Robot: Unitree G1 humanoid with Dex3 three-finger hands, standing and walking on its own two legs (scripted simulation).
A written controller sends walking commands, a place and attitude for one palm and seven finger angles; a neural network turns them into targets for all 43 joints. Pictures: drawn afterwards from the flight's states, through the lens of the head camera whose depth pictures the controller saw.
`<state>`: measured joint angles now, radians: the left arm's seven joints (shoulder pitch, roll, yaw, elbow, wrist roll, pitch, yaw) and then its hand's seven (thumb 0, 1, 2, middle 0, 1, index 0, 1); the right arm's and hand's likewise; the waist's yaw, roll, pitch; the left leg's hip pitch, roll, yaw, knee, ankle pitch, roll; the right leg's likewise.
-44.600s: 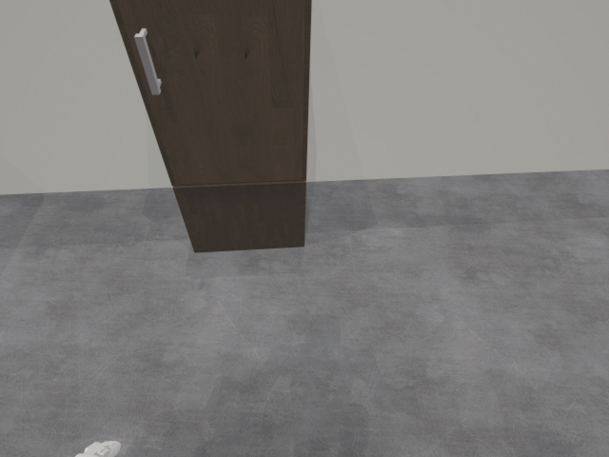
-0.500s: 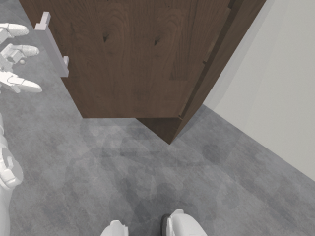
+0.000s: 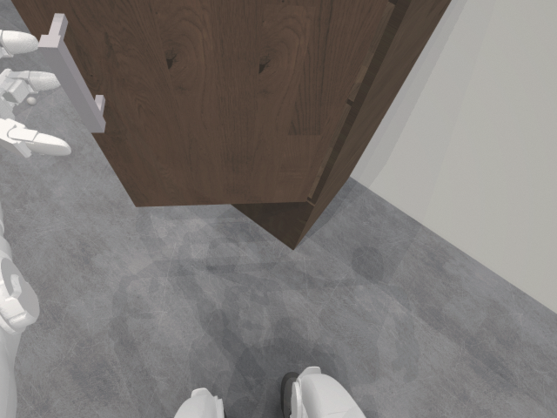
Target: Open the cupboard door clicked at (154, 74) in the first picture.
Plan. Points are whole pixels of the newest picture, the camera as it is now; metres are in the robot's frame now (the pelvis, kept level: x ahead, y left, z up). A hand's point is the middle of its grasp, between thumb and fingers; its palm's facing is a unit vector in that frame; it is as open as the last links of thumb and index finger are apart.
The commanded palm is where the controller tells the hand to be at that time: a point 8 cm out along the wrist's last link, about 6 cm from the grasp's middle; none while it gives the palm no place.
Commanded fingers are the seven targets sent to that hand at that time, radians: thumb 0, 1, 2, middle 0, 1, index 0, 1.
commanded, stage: slide the fingers in behind the handle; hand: left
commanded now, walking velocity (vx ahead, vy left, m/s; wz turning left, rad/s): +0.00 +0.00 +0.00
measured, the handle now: (79, 79) +0.55 +0.22 +0.10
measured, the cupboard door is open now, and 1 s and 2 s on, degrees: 42 40 41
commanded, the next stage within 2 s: close the thumb around the handle in 1.24 s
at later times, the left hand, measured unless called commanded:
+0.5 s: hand (45, 108) +0.49 +0.25 +0.10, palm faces +0.06 -1.00 +0.00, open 14.9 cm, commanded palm +0.48 +0.26 +0.10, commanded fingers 0.00 -0.50 0.30 -0.30 -1.20 -0.30 -1.20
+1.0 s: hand (96, 104) +0.50 +0.20 +0.10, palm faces +0.01 -1.00 -0.02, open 14.3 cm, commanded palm +0.47 +0.24 +0.10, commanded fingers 0.00 -0.50 0.30 -0.30 -1.20 -0.30 -1.20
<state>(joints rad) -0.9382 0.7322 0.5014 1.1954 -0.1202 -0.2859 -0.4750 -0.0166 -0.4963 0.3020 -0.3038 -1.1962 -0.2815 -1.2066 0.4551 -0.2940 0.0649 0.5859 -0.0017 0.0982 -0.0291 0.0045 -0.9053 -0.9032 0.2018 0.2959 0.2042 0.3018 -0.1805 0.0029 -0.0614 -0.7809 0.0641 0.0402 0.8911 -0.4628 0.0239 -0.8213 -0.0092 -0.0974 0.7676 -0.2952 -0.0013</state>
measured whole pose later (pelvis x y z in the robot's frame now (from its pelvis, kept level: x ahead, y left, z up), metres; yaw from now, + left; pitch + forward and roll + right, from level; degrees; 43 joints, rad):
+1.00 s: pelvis +0.00 -0.01 +0.00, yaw +2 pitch +18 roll -2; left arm -0.94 0.52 0.38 1.17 -0.10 -0.33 -0.29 -0.02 -0.50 0.30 -0.27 -1.19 -0.23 -1.18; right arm 0.38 -0.28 0.05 0.62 -0.01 0.03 0.00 0.00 -0.91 -0.90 0.20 0.30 0.20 0.30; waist -0.16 0.02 -0.07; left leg -0.74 0.05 0.02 0.88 -0.46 0.01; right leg -0.79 -0.02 -0.11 0.79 -0.32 -0.01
